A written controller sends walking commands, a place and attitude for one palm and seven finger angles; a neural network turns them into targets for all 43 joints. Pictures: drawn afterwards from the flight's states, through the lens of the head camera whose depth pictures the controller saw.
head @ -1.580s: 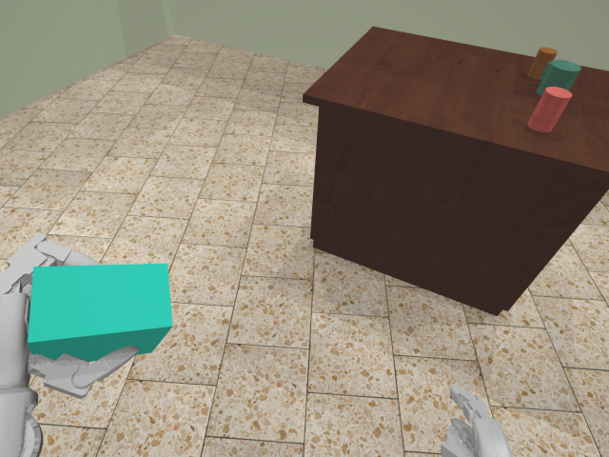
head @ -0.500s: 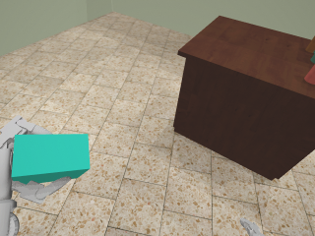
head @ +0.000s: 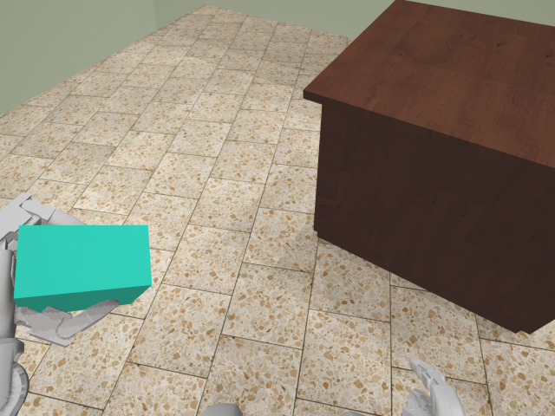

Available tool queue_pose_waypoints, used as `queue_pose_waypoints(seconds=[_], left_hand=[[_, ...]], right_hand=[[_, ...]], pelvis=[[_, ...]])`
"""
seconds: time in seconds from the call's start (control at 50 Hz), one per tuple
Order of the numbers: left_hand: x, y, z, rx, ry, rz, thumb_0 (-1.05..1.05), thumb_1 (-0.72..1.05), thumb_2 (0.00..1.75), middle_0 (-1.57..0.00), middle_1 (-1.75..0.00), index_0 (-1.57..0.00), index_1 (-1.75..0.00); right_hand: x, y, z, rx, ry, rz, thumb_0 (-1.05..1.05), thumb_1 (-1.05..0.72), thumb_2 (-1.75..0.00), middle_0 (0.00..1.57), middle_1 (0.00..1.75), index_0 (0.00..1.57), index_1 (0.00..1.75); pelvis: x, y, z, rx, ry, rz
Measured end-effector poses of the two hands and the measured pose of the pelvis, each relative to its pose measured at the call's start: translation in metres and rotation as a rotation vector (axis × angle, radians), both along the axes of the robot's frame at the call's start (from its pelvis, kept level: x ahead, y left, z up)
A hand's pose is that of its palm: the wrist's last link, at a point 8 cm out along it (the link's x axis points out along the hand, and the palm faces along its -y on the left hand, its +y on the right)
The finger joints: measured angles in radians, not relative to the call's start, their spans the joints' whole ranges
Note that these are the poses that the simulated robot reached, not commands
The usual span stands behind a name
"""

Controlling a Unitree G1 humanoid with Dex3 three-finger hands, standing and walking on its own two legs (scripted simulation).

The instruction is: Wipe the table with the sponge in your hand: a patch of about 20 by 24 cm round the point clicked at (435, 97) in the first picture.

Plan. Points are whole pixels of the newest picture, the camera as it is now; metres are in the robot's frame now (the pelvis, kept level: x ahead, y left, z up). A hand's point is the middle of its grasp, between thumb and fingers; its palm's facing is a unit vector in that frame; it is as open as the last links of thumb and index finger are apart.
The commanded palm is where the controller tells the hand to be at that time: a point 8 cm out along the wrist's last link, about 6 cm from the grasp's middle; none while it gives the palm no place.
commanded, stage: walk to a spot facing it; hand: left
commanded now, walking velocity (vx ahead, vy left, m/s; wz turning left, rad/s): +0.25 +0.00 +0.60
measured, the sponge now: (102, 270) +0.24 +0.21 +0.16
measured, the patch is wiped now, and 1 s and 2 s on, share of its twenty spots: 0.00 0.00 0.00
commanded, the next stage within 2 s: turn to face it in 0.26 s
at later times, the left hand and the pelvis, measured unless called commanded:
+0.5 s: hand (61, 199) +0.32 +0.28 +0.18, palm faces +0.52 -0.75 -0.42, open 10.7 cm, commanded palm +0.24 +0.31 +0.20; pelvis +0.13 +0.01 +0.00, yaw +8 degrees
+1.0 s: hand (203, 178) +0.36 +0.11 +0.17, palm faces +0.24 -0.85 -0.46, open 10.7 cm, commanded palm +0.30 +0.18 +0.20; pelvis +0.12 -0.08 +0.01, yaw -5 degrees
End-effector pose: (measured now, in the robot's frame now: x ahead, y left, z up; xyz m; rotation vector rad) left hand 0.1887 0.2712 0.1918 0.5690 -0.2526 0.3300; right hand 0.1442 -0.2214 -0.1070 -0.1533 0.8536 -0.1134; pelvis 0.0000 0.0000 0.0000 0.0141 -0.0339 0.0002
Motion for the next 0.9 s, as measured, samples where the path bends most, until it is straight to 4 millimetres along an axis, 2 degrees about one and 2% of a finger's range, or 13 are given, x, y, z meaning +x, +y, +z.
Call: queue_pose_waypoints(seconds=[0.06, 0.14, 0.2, 0.26, 0.34, 0.4, 0.48, 0.56, 0.64, 0.7, 0.76, 0.84, 0.9], left_hand=[[0.011, -0.008, 0.000, -0.004, 0.043, 0.003, -0.01, -0.53, 1.00, -0.66, -1.37, -0.66, -1.37], [0.024, -0.015, 0.012, 0.029, 0.052, -0.006, -0.01, -0.53, 1.00, -0.66, -1.37, -0.66, -1.37], [0.034, -0.015, 0.026, 0.060, 0.015, 0.001, -0.01, -0.53, 1.00, -0.66, -1.37, -0.66, -1.37], [0.043, -0.007, 0.033, 0.077, -0.016, 0.032, -0.01, -0.53, 1.00, -0.66, -1.37, -0.66, -1.37], [0.054, 0.013, 0.027, 0.053, -0.032, 0.101, -0.01, -0.53, 1.00, -0.66, -1.37, -0.66, -1.37], [0.063, 0.029, 0.013, 0.017, -0.060, 0.132, -0.01, -0.53, 1.00, -0.66, -1.37, -0.66, -1.37], [0.080, 0.040, 0.000, -0.017, -0.104, 0.130, -0.01, -0.53, 1.00, -0.66, -1.37, -0.66, -1.37], [0.086, 0.033, 0.010, -0.029, -0.124, 0.114, -0.01, -0.53, 1.00, -0.66, -1.37, -0.66, -1.37], [0.082, 0.012, 0.035, 0.006, -0.166, 0.083, -0.01, -0.53, 1.00, -0.66, -1.37, -0.66, -1.37], [0.084, -0.001, 0.043, 0.033, -0.164, 0.090, -0.01, -0.53, 1.00, -0.66, -1.37, -0.66, -1.37], [0.094, -0.013, 0.035, 0.039, -0.119, 0.124, -0.01, -0.53, 1.00, -0.66, -1.37, -0.66, -1.37], [0.115, -0.040, 0.006, -0.023, -0.021, 0.129, -0.01, -0.53, 1.00, -0.66, -1.37, -0.66, -1.37], [0.128, -0.068, -0.009, -0.090, 0.053, 0.070, -0.01, -0.53, 1.00, -0.66, -1.37, -0.66, -1.37]], right_hand=[[0.019, -0.023, 0.011, -0.035, 0.009, -0.012, 0.02, -0.91, -0.90, 0.20, 0.30, 0.20, 0.30], [0.045, -0.043, 0.027, -0.086, 0.010, -0.005, 0.02, -0.91, -0.90, 0.20, 0.30, 0.20, 0.30], [0.067, -0.049, 0.037, -0.116, 0.009, 0.017, 0.02, -0.91, -0.90, 0.20, 0.30, 0.20, 0.30], [0.091, -0.046, 0.041, -0.132, 0.000, 0.039, 0.02, -0.91, -0.90, 0.20, 0.30, 0.20, 0.30], [0.125, -0.028, 0.042, -0.135, -0.018, 0.069, 0.02, -0.91, -0.90, 0.20, 0.30, 0.20, 0.30], [0.152, -0.008, 0.036, -0.134, -0.063, 0.087, 0.01, -0.91, -0.90, 0.20, 0.30, 0.20, 0.30], [0.179, 0.029, 0.032, -0.067, -0.102, 0.132, 0.01, -0.91, -0.90, 0.20, 0.30, 0.20, 0.30], [0.193, 0.059, 0.042, 0.013, -0.130, 0.215, 0.01, -0.91, -0.90, 0.20, 0.30, 0.20, 0.30], [0.200, 0.067, 0.050, 0.075, -0.179, 0.248, 0.01, -0.90, -0.90, 0.20, 0.30, 0.20, 0.30], [0.202, 0.056, 0.049, 0.107, -0.203, 0.243, 0.01, -0.90, -0.90, 0.21, 0.30, 0.21, 0.30], [0.201, 0.031, 0.039, 0.126, -0.215, 0.212, 0.01, -0.90, -0.90, 0.21, 0.30, 0.21, 0.30], [0.189, -0.021, 0.020, 0.096, -0.185, 0.141, 0.01, -0.90, -0.90, 0.21, 0.30, 0.21, 0.30], [0.168, -0.064, 0.021, 0.034, -0.127, 0.062, 0.01, -0.90, -0.90, 0.21, 0.30, 0.21, 0.30]], pelvis=[[0.017, -0.007, 0.008, 0.014, 0.006, 0.009], [0.040, -0.014, 0.018, 0.025, 0.018, 0.042], [0.057, -0.017, 0.022, 0.036, 0.026, 0.067], [0.074, -0.015, 0.022, 0.042, 0.033, 0.090], [0.098, -0.006, 0.017, 0.042, 0.040, 0.110], [0.116, 0.007, 0.004, 0.032, 0.036, 0.114], [0.124, 0.008, -0.003, 0.028, 0.003, 0.138], [0.130, 0.001, 0.004, 0.008, -0.002, 0.132], [0.136, -0.008, 0.011, -0.014, 0.002, 0.099], [0.139, -0.019, 0.013, -0.024, 0.005, 0.073], [0.140, -0.035, 0.008, -0.014, 0.004, 0.040], [0.136, -0.057, 0.000, -0.007, -0.010, 0.018], [0.129, -0.067, 0.006, 0.031, 0.001, -0.028]])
